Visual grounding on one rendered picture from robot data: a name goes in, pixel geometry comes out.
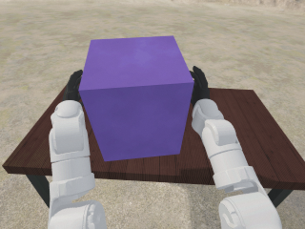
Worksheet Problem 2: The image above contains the carton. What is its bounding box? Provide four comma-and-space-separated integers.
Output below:
78, 35, 194, 162

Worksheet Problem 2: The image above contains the robot right forearm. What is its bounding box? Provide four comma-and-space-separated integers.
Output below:
192, 98, 282, 228

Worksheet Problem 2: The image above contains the robot left forearm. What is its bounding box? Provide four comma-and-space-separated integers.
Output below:
48, 100, 95, 229

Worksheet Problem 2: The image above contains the robot right upper arm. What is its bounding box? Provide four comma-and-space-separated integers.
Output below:
218, 191, 282, 229

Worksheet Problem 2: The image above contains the robot right hand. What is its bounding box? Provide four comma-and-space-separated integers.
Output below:
190, 66, 211, 108

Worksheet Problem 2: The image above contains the robot left hand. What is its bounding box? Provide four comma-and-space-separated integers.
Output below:
62, 70, 84, 107

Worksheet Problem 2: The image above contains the robot left upper arm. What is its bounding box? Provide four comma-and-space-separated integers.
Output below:
49, 199, 108, 229

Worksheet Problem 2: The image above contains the table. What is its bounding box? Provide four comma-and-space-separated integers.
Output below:
2, 83, 305, 209

